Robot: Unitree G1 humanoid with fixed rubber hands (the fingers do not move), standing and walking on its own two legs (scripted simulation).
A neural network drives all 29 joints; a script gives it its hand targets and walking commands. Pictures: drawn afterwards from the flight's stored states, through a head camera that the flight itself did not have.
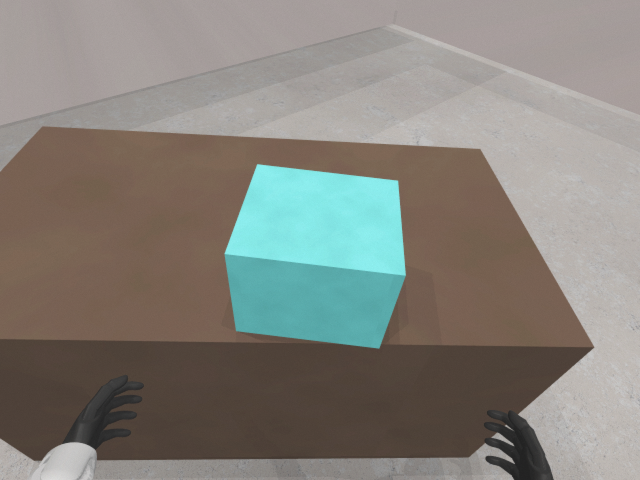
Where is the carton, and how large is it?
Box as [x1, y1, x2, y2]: [225, 164, 405, 348]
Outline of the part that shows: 257,164 225,251 225,260 236,330 378,348 405,275 397,181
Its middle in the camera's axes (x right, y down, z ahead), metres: +0.00 +0.02 +0.67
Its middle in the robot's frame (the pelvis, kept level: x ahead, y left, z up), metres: +0.49 +0.03 -0.02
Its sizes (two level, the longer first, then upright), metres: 0.247 0.216 0.195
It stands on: a pedestal, 0.65 m high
